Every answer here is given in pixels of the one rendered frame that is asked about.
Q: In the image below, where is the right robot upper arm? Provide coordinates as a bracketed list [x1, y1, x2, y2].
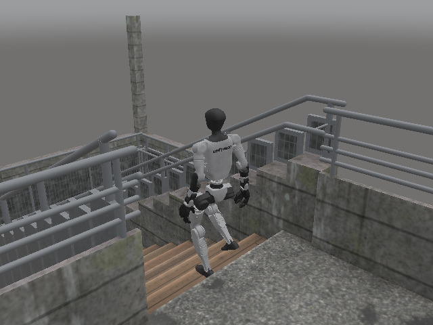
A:
[227, 134, 248, 169]

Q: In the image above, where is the robot right forearm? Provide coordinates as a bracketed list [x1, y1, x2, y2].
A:
[239, 166, 249, 190]

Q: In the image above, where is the left robot upper arm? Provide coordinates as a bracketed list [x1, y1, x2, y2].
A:
[191, 141, 206, 182]

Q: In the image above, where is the robot left forearm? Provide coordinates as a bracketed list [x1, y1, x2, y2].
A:
[183, 173, 201, 207]

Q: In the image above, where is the robot head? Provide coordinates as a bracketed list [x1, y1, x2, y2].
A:
[205, 108, 228, 142]

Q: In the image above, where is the left robot shin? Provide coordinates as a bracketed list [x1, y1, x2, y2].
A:
[191, 229, 211, 272]

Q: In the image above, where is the right robot hand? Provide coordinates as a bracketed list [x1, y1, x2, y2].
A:
[234, 189, 250, 208]

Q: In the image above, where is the left robot hand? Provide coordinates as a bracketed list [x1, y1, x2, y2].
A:
[179, 204, 195, 223]

